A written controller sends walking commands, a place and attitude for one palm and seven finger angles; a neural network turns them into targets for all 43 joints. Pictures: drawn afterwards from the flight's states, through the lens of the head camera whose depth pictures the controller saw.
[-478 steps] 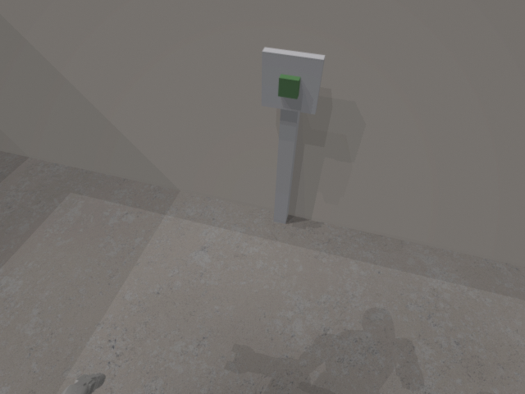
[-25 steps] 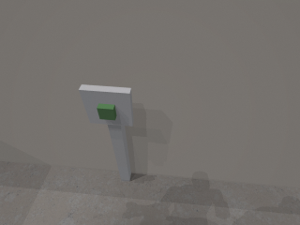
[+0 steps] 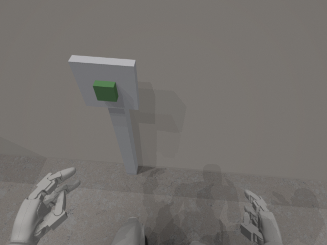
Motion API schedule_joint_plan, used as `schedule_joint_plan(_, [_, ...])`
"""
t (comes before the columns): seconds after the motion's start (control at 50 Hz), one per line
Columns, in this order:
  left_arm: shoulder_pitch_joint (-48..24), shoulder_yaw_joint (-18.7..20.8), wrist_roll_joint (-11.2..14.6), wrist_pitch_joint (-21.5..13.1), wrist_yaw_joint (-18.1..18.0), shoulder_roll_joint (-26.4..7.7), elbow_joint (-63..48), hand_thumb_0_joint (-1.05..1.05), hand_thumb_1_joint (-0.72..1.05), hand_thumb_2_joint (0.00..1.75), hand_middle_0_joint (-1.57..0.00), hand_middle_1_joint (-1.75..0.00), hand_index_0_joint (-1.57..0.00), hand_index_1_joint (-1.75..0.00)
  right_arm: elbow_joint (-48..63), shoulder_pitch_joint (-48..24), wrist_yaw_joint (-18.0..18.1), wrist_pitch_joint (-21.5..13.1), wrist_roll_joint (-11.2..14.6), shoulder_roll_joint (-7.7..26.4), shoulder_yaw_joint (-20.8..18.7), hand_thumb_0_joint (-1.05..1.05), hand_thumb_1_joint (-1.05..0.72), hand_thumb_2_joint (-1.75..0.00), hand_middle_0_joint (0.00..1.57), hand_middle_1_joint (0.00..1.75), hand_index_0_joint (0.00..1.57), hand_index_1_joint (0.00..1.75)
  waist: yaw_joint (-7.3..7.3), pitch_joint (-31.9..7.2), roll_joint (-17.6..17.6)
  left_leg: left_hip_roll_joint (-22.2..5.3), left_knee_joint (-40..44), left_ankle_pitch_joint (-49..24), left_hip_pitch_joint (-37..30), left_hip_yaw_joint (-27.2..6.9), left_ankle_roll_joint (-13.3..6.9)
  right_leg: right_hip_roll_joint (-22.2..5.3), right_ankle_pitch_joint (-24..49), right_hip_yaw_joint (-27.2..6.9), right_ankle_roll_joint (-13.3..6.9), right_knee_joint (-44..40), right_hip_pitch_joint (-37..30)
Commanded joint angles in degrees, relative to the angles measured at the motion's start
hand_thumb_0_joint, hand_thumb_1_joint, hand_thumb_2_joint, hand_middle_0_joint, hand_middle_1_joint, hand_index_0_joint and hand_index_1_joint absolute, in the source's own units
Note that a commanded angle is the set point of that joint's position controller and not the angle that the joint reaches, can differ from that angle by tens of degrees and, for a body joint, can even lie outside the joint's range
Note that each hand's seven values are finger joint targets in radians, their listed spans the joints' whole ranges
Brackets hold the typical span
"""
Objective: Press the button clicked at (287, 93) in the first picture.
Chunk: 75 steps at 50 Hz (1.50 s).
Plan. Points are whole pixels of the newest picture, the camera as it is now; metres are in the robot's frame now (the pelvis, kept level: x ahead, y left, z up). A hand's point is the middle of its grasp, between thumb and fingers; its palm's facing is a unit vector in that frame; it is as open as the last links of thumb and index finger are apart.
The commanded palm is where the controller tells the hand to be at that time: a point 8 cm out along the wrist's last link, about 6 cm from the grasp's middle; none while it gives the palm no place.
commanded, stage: raise the hand and make a fist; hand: left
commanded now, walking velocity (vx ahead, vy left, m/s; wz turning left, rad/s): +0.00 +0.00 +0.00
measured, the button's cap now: (106, 90) +0.53 +0.21 +0.04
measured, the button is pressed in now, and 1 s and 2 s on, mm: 0 0 0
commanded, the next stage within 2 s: aim a knuckle at the button in 1.68 s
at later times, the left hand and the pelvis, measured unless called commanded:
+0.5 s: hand (61, 210) +0.19 +0.23 +0.01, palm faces -0.01 -1.00 -0.03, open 3.2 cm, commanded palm +0.16 +0.28 +0.02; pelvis +0.00 +0.01 -0.03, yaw -1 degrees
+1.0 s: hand (62, 209) +0.19 +0.23 +0.02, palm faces -0.02 -1.00 -0.06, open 3.1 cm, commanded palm +0.18 +0.28 +0.03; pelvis -0.02 +0.03 -0.02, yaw -2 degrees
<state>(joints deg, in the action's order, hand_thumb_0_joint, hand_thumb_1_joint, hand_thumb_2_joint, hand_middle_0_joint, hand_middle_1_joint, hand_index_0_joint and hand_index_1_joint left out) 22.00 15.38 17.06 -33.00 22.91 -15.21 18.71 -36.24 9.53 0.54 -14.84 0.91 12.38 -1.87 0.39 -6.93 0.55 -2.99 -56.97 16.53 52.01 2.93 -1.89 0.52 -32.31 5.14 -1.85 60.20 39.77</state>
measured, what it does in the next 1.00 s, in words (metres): stands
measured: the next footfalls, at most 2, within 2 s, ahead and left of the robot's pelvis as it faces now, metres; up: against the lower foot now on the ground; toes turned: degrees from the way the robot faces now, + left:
none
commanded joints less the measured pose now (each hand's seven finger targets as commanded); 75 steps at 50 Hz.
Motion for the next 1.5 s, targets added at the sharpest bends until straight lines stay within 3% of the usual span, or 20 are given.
schedule_joint_plan(0.0, [3.03, 9.29, 6.51, -8.67, 8.7, -12.09, -18.34, 0.0, 0.9, 0.9, -0.67, -0.81, -0.67, -0.81, 11.72, -3.22, 0.75, -4.79, 0.68, 9.08, -4.08, 0.0, -0.9, -0.9, 0.2, 0.3, 0.2, 0.3, -3.83, -16.6, 6.59, 0.85, -3.68, 1.44, -13.39, -4.64, 0.68, 0.46, 2.05, -7.81, 0.51, -5.27, 11.13])
schedule_joint_plan(0.02, [1.47, 10.36, 7.09, -7.72, 8.19, -13.71, -21.62, 0.0, 0.9, 0.9, -0.69, -0.84, -0.69, -0.84, 11.68, -2.86, 1.01, -4.47, 0.53, 9.17, -3.84, 0.0, -0.9, -0.9, 0.2, 0.3, 0.2, 0.3, -3.49, -16.33, 6.58, 0.36, -4.27, 2.38, -12.1, -5.22, 0.45, 0.94, 1.4, -8.27, 0.68, -4.95, 11.35])
schedule_joint_plan(0.04, [0.7, 9.93, 7.88, -6.69, 7.55, -12.76, -25.39, 0.0, 0.9, 0.9, -0.72, -0.87, -0.72, -0.87, 12.47, -2.97, 1.34, -4.3, 0.84, 8.61, -3.59, 0.0, -0.9, -0.9, 0.2, 0.3, 0.2, 0.3, -3.41, -16.93, 8.4, 0.21, -3.48, 5.27, -12.32, -5.61, 0.32, 0.91, -1.19, -8.29, 0.66, -5.09, 11.66])
schedule_joint_plan(0.08, [0.5, 8.85, 7.86, -4.28, 5.67, -11.16, -28.04, 0.0, 0.9, 0.9, -0.78, -0.93, -0.78, -0.93, 12.26, -2.83, 2.57, -3.74, 1.24, 7.86, -3.15, 0.0, -0.9, -0.9, 0.2, 0.3, 0.2, 0.3, -2.12, -12.98, 7.09, -0.16, -3.78, 6.6, -11.3, -6.15, -0.26, 1.2, -1.5, -8.44, 1.0, -6.15, 12.82])
schedule_joint_plan(0.1, [0.24, 8.16, 7.34, -3.05, 4.55, -10.62, -30.22, 0.0, 0.9, 0.9, -0.81, -0.96, -0.81, -0.96, 12.11, -2.48, 3.08, -3.5, 1.24, 7.71, -3.15, 0.0, -0.9, -0.9, 0.2, 0.3, 0.2, 0.3, -1.89, -12.58, 7.89, -0.2, -3.9, 5.48, -11.45, -6.23, -0.47, 1.4, -0.04, -7.88, 0.96, -5.78, 12.92])
schedule_joint_plan(0.18, [1.46, 4.62, 4.24, 4.05, 2.89, -8.89, -29.78, 0.0, 0.9, 0.9, -0.92, -1.08, -0.92, -1.08, 11.09, -0.92, 4.31, -1.93, 1.31, 7.54, -3.03, 0.0, -0.9, -0.9, 0.2, 0.3, 0.2, 0.3, 0.2, -10.81, 4.61, -0.21, -4.58, 2.21, -10.39, -6.78, -1.07, 1.83, 4.29, -6.27, 1.7, -5.78, 14.01])
schedule_joint_plan(0.24, [2.93, 3.62, 3.86, 7.92, 3.26, -8.26, -27.93, 0.0, 0.9, 0.9, -1.0, -1.17, -1.0, -1.17, 11.26, -0.96, 4.68, -1.33, 1.43, 7.3, -2.91, 0.0, -0.9, -0.9, 0.2, 0.3, 0.2, 0.3, 0.22, -10.56, 3.69, -0.06, -4.36, 1.14, -10.4, -7.09, -1.07, 1.87, 5.69, -5.64, 1.94, -6.15, 13.96])
schedule_joint_plan(0.3, [5.18, 6.24, 4.5, 9.78, 2.78, -9.45, -27.52, 0.0, 0.9, 0.9, -1.08, -1.26, -1.08, -1.26, 12.03, -1.21, 4.65, -0.71, 1.28, 7.23, -2.93, 0.0, -0.9, -0.9, 0.2, 0.3, 0.2, 0.3, -1.27, -13.16, 1.87, 0.07, -3.87, -1.1, -11.15, -7.02, -0.81, 1.89, 7.99, -4.78, 1.84, -5.86, 11.78])
schedule_joint_plan(0.32, [5.69, 7.3, 4.68, 9.82, 2.42, -9.9, -27.27, 0.0, 0.9, 0.9, -1.11, -1.29, -1.11, -1.29, 12.04, -1.57, 4.59, -0.72, 1.13, 6.97, -3.0, 0.0, -0.9, -0.9, 0.2, 0.3, 0.2, 0.3, -2.13, -13.98, 1.8, 0.02, -3.61, -1.84, -11.69, -7.14, -0.74, 2.36, 8.42, -3.93, 1.52, -5.07, 11.35])
schedule_joint_plan(0.38, [6.23, 7.22, 5.27, 8.53, 0.66, -8.63, -29.3, 0.0, 0.9, 0.9, -1.19, -1.38, -1.19, -1.38, 12.71, -1.54, 4.11, -0.5, 0.97, 6.59, -2.81, 0.0, -0.9, -0.9, 0.2, 0.3, 0.2, 0.3, -2.72, -14.55, 3.55, 0.04, -2.42, -1.81, -13.19, -7.16, -0.28, 2.47, 8.12, -2.58, 1.11, -4.38, 11.66])
schedule_joint_plan(0.42, [6.42, 6.92, 5.06, 7.61, -0.7, -8.39, -29.23, 0.0, 0.9, 0.9, -1.24, -1.44, -1.24, -1.44, 12.62, -1.79, 3.77, -0.47, 0.73, 6.52, -2.8, 0.0, -0.9, -0.9, 0.2, 0.3, 0.2, 0.3, -2.6, -13.95, 3.46, -0.15, -2.15, -0.74, -13.02, -7.64, -0.21, 2.74, 7.02, -2.17, 0.94, -3.97, 12.56])
schedule_joint_plan(0.52, [4.07, 2.23, 2.71, 6.39, -2.36, -7.12, -30.87, 0.0, 0.9, 0.9, -1.3, -1.5, -1.3, -1.5, 13.23, -0.98, 3.5, -0.18, 0.84, 7.57, -2.41, 0.0, -0.9, -0.9, 0.2, 0.3, 0.2, 0.3, -0.42, -11.34, 4.8, -0.51, 0.18, 7.62, -12.98, -9.24, -0.11, 2.7, 2.2, -1.52, 0.77, -3.63, 16.33])
schedule_joint_plan(0.62, [2.81, 2.74, 1.53, 6.78, -4.3, -9.58, -33.9, 0.0, 0.9, 0.9, -1.3, -1.5, -1.3, -1.5, 13.83, -0.17, 3.83, 0.12, 0.94, 8.42, -1.93, 0.0, -0.9, -0.9, 0.2, 0.3, 0.2, 0.3, -0.49, -11.76, 6.36, -0.58, 3.28, 13.84, -14.56, -10.83, 0.2, 2.74, -0.03, -1.12, 0.4, -3.94, 16.44])
schedule_joint_plan(0.72, [2.97, 2.18, 0.84, 7.56, -7.16, -8.62, -35.77, 0.0, 0.9, 0.9, -1.3, -1.5, -1.3, -1.5, 14.58, -0.04, 3.74, 0.79, 0.84, 8.48, -1.36, 0.0, -0.9, -0.9, 0.2, 0.3, 0.2, 0.3, -0.75, -11.58, 8.29, -0.88, 6.6, 18.67, -17.18, -12.86, 0.86, 2.75, -0.84, 0.1, 0.27, -3.54, 16.77])
schedule_joint_plan(0.8, [2.86, 0.19, -0.21, 9.34, -8.07, -7.34, -33.63, 0.0, 0.9, 0.9, -1.3, -1.5, -1.3, -1.5, 15.3, 0.16, 3.72, 1.61, 1.05, 8.86, -0.83, 0.0, -0.9, -0.9, 0.2, 0.3, 0.2, 0.3, 0.04, -8.76, 7.22, -0.74, 8.15, 22.42, -16.36, -13.06, 0.88, 2.59, -2.29, 0.33, 0.55, -4.67, 16.65])
schedule_joint_plan(0.88, [0.76, -0.39, -0.26, 10.02, -7.56, -7.31, -32.71, 0.0, 0.9, 0.9, -1.3, -1.5, -1.3, -1.5, 15.64, 0.87, 3.96, 1.79, 1.03, 8.99, -0.47, 0.0, -0.9, -0.9, 0.2, 0.3, 0.2, 0.3, 0.61, -8.87, 4.44, -0.16, 7.36, 20.98, -15.3, -12.13, 0.48, 2.58, -1.91, -0.03, 0.59, -5.93, 14.75])
schedule_joint_plan(1.1, [-0.75, -0.27, -0.58, 9.11, -9.67, -7.74, -33.54, 0.0, 0.9, 0.9, -1.3, -1.5, -1.3, -1.5, 15.8, 0.86, 3.92, 1.54, 0.76, 8.92, 0.21, 0.0, -0.9, -0.9, 0.2, 0.3, 0.2, 0.3, 0.13, -8.71, 6.46, 0.22, 8.22, 21.72, -16.63, -12.51, 0.6, 2.65, -1.91, -0.36, 0.33, -6.41, 14.14])
schedule_joint_plan(1.22, [-2.29, -0.12, -0.69, 10.53, -9.65, -8.6, -31.95, 0.0, 0.9, 0.9, -1.3, -1.5, -1.3, -1.5, 15.53, 1.14, 4.3, 2.09, 0.89, 9.1, 0.31, 0.0, -0.9, -0.9, 0.2, 0.3, 0.2, 0.3, 0.42, -8.14, 4.57, 0.57, 7.24, 18.96, -15.09, -11.04, 0.13, 2.73, -1.24, -1.04, 0.39, -8.1, 11.9])
schedule_joint_plan(1.38, [-2.89, -0.14, 0.34, 9.03, -8.96, -7.91, -30.49, 0.0, 0.9, 0.9, -1.3, -1.5, -1.3, -1.5, 14.86, 1.43, 4.51, 1.91, 0.8, 8.66, 0.11, 0.0, -0.9, -0.9, 0.2, 0.3, 0.2, 0.3, 0.35, -9.01, 3.4, 0.88, 4.48, 12.21, -14.79, -8.88, -0.1, 2.44, 0.54, -1.99, 0.58, -9.15, 10.74])
schedule_joint_plan(1.48, [-2.99, -0.06, 0.29, 8.32, -8.52, -8.34, -31.25, 0.0, 0.9, 0.9, -1.3, -1.5, -1.3, -1.5, 14.58, 1.73, 4.36, 1.91, 0.8, 8.46, -0.09, 0.0, -0.9, -0.9, 0.2, 0.3, 0.2, 0.3, -0.01, -10.79, 5.38, 0.97, 3.01, 7.24, -16.01, -7.92, -0.22, 2.39, 3.65, -2.41, 0.51, -8.77, 10.01])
